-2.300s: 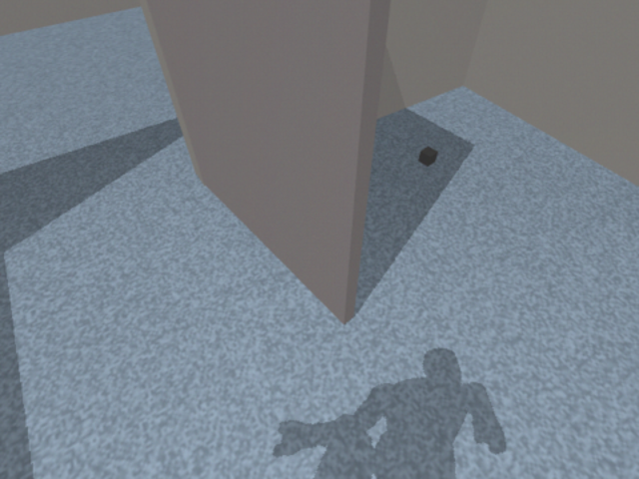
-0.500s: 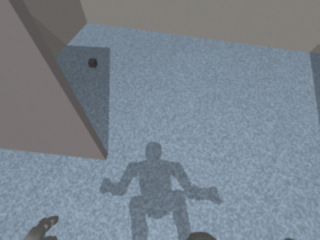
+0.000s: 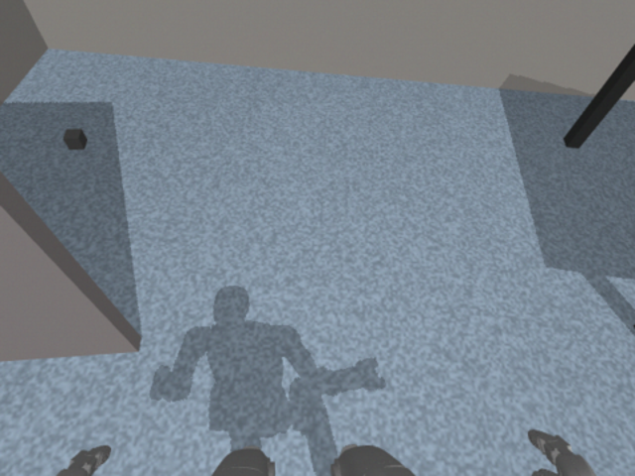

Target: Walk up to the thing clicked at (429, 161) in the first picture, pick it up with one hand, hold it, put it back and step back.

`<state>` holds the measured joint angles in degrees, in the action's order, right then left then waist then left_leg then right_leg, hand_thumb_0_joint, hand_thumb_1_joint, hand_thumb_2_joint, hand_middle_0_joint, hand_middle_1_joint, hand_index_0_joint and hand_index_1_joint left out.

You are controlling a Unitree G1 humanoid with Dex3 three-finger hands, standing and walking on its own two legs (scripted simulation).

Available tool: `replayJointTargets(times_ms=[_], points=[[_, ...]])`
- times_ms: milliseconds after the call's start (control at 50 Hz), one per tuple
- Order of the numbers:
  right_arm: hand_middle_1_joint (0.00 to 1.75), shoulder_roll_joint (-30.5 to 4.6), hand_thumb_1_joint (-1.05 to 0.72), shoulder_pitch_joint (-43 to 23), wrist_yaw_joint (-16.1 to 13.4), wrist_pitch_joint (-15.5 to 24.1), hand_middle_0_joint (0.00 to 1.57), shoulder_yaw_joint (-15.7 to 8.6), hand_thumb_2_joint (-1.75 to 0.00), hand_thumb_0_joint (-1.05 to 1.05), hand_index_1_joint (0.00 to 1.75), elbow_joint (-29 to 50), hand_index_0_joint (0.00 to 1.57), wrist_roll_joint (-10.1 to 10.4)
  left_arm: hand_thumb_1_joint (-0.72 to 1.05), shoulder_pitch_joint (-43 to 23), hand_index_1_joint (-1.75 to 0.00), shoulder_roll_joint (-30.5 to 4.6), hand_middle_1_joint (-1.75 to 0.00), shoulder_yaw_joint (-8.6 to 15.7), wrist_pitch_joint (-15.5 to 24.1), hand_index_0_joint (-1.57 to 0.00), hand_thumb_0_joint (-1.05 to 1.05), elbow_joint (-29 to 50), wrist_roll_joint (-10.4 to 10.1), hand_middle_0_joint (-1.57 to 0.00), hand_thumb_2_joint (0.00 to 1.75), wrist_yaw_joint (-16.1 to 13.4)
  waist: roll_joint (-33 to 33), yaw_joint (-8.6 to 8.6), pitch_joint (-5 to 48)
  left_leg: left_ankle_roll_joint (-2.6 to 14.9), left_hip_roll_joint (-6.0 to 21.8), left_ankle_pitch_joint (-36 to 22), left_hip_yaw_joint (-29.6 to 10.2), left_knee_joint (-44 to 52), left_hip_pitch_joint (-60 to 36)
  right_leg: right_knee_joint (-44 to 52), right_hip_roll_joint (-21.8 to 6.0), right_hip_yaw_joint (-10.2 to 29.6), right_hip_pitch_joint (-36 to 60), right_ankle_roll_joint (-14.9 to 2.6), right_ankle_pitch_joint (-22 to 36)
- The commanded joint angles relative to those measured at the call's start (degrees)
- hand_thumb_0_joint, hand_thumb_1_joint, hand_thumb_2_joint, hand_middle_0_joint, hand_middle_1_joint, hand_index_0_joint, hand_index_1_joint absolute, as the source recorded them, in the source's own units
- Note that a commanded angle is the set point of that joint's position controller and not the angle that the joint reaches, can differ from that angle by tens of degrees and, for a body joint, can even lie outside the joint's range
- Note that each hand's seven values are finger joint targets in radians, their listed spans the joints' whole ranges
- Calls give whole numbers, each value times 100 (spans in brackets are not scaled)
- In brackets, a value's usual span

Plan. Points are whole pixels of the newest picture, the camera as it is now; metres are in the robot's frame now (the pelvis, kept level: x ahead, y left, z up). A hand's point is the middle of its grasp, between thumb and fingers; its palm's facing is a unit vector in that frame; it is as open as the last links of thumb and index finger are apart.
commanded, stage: walk up
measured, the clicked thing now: (75, 139) +1.39 +1.00 -0.72
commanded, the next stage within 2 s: stand in 1.30 s
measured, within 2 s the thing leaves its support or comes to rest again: neither
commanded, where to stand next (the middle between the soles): +0.06 +0.00 m, yaw -18 degrees
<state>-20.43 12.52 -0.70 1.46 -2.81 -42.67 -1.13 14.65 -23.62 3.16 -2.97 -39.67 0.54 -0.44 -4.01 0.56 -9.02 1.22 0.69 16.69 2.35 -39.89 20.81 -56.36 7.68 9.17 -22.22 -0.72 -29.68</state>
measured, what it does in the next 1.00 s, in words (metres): steps on the spot, turning right: right foot, then left foot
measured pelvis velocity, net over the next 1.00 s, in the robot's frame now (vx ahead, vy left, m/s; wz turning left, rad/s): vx -0.03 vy -0.01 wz -0.30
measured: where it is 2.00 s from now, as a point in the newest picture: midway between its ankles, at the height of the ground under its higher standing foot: outside the picture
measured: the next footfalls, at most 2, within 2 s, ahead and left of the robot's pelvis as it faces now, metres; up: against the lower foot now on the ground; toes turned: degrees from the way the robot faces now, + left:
right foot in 0.30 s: +0.02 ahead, -0.16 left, +0.00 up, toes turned -11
left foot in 0.64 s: +0.05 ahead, +0.11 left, +0.00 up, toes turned -13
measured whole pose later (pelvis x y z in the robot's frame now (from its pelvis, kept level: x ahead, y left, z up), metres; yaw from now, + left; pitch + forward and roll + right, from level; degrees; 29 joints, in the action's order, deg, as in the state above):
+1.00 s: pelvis -0.03 -0.01 +0.01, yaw -17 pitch -3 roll +0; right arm -22.2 10.5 1.1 0.2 -1.0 -54.6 -0.7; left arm 9.9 -20.6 0.0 1.5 -54.4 0.4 0.3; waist 0.3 -1.2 -3.2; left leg -1.2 3.6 20.5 2.9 -37.2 13.8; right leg -37.0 2.0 5.9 -17.8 0.5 -16.3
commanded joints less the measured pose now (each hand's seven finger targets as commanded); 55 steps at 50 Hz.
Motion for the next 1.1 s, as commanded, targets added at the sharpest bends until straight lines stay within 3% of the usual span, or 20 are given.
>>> replayJointTargets(times_ms=[0,80,180,260,280,300,320,340,400,540,620,660,680,700,740,800,840,880,940,1080], points=[[30,-1569,-90,171,-129,154,20,-549,-90,0,30,590,20,0,90,359,-30,-1247,-30,456,162,-20,0,261,34,-20,90,-41,1240,-140,821,1149,1926,-2213,-1820,1740,-1058,-1534,-483,27,-789,62,-58],[30,-1625,-90,299,-41,150,20,-492,-90,0,30,544,20,-23,90,485,-30,-981,-30,398,172,-20,0,167,-75,-20,90,122,1578,-188,827,915,1290,-1678,-821,1571,-1210,-720,-502,-289,-767,90,456],[30,-1774,-90,150,103,5,20,-517,-90,0,30,751,20,-93,90,539,-30,-1020,-30,375,310,-20,0,2,-36,-20,90,106,1729,-235,956,1163,1561,-636,-681,1386,-802,857,-751,-940,-1,182,363],[30,-1690,-90,-47,154,-190,20,-500,-90,0,30,781,20,-21,90,1100,-30,-1027,-30,434,422,-20,0,-403,43,-20,90,-6,1426,98,1038,919,1575,-448,-523,418,-28,2241,-542,-1216,1119,-17,1070],[30,-1454,-90,20,151,-230,20,-424,-90,0,30,751,20,8,90,1144,-30,-1146,-30,485,485,-20,0,-454,85,-20,90,-41,882,156,1024,687,1327,-177,-291,-352,311,2617,-573,-818,1364,-78,1012],[30,-1036,-90,101,152,-257,20,-289,-90,0,30,784,20,61,90,967,-30,-1531,-30,577,548,-20,0,-335,140,-20,90,-71,-611,109,733,271,698,634,179,-1642,1036,3444,-1566,1164,1199,-428,897],[30,-979,-90,-72,113,-300,20,-240,-90,0,30,841,20,75,90,517,-30,-1843,-30,583,602,-20,0,-93,187,-20,90,-101,-898,7,393,-57,179,1590,-69,-2036,1684,3793,-2527,2756,666,-1061,972],[30,-1445,-90,-267,28,-311,20,-377,-90,0,30,744,20,40,90,368,-30,-2065,-30,582,568,-20,0,-76,177,-20,90,-126,-750,138,304,-63,393,1872,-542,-2427,1098,3778,-2903,3097,-141,-1578,1123],[30,-1450,-90,107,80,-269,20,-398,-90,0,30,234,20,153,90,-23,-30,-1470,-30,420,611,-20,0,-135,92,-20,90,-146,-434,-180,357,-3,464,1103,-571,-2209,1015,3153,-1870,1419,401,-1037,1865],[30,-1323,-90,89,76,-143,20,-284,-90,0,30,-33,20,24,90,368,-30,-1401,-30,399,605,-20,0,-259,124,-20,90,-162,-736,100,1073,-96,217,1196,-290,-789,541,2631,-1636,1274,1056,-1138,2399],[30,-1207,-90,474,32,27,20,-291,-90,0,30,-360,20,-17,90,-53,-30,-1098,-30,237,487,-20,0,-167,-14,-20,90,-125,-327,-247,1266,23,14,67,-170,1121,-1132,1788,-1315,717,164,-739,2968],[30,-1714,-90,252,-7,121,20,-368,-90,0,30,-309,20,-86,90,-49,-30,-608,-30,50,497,-20,0,-160,-118,-20,90,-126,1056,-164,1280,648,1513,-432,-2304,1801,-1527,869,-421,23,-710,-107,1680],[30,-1943,-90,-66,28,104,20,-387,-90,0,30,-286,20,-3,90,-150,-30,-1052,-30,177,486,-20,0,-362,-72,-20,90,-191,1338,-183,1071,1289,2205,-535,-2711,1782,-655,533,-464,-393,-188,-5,-97],[30,-1893,-90,-357,46,100,20,-383,-90,0,30,-268,20,-16,90,2,-30,-1157,-30,185,507,-20,0,-502,-33,-20,90,-185,1330,0,860,1422,2199,-583,-2563,1636,-320,664,-733,-355,144,-22,-115],[30,-1535,-90,-677,71,57,20,-237,-90,0,30,-268,20,-14,90,149,-30,-1011,-30,168,594,-20,0,-748,-26,-20,90,-110,1208,188,765,677,1138,-932,-1019,1067,-242,2090,-635,-380,717,-173,1203],[30,-1299,-90,-298,79,53,20,-124,-90,0,30,-451,20,86,90,-28,-30,-1167,-30,244,653,-20,0,-887,-28,-20,90,-97,904,59,940,96,554,-985,-478,448,207,2224,-1010,244,1548,-458,3287],[30,-1239,-90,-120,67,-18,20,-141,-90,0,30,-616,20,78,90,-371,-30,-1343,-30,168,671,-20,0,-897,-31,-20,90,-92,591,-184,846,85,446,405,-419,548,-454,2692,-1583,1154,416,-778,1877],[30,-1363,-90,-251,95,-14,20,-180,-90,0,30,-729,20,35,90,-704,-30,-1115,-30,82,604,-20,0,-914,-27,-20,90,-53,771,-214,586,221,548,1004,-664,1170,-662,2806,-1184,728,-33,-474,1068],[30,-1420,-90,-495,127,27,20,-129,-90,0,30,-771,20,63,90,-628,-30,-1037,-30,58,614,-20,0,-1161,1,-20,90,-27,572,-61,726,382,842,861,-859,1502,-397,2594,-865,201,577,-307,1559],[30,-1360,-90,-604,124,24,20,-86,-90,0,30,-1059,20,79,90,-884,-30,-1004,-30,0,629,-20,0,-1436,-16,-20,90,-21,239,-145,803,224,659,482,-490,1492,-837,3030,-1084,556,524,-326,1948]])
